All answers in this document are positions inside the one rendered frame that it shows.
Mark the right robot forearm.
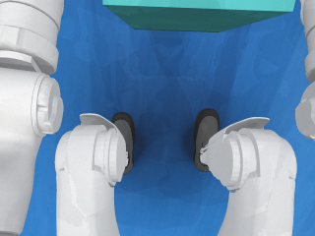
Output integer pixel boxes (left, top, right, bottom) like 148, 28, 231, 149
299, 0, 315, 83

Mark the robot right upper arm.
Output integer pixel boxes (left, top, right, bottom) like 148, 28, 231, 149
295, 81, 315, 143

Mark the robot left upper arm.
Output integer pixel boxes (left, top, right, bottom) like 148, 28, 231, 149
0, 67, 64, 236

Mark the left robot foot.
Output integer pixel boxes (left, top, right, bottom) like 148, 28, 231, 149
111, 112, 136, 175

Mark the left robot shin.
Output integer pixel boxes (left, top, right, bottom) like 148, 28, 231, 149
54, 113, 129, 174

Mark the left robot forearm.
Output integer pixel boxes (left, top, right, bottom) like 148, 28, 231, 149
0, 0, 64, 76

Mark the carton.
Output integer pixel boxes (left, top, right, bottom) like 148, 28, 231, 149
102, 0, 295, 32

